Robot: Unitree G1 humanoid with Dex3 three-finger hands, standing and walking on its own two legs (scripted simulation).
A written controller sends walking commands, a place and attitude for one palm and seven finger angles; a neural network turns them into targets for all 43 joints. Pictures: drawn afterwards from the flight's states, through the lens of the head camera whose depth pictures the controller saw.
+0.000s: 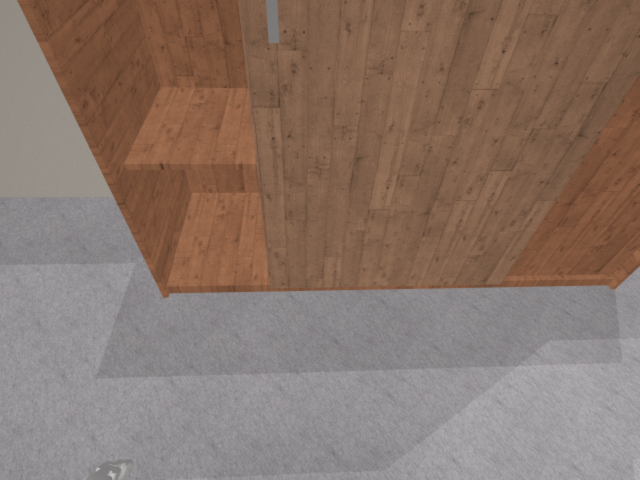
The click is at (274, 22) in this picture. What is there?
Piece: wardrobe's sliding door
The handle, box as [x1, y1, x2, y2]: [266, 0, 278, 42]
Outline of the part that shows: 266,0 269,42 278,42 277,0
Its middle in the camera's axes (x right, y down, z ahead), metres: -0.09 -0.44 +0.69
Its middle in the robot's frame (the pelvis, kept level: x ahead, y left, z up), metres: +0.84 +0.14 +0.26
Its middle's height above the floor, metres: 1.03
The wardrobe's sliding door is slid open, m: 0.38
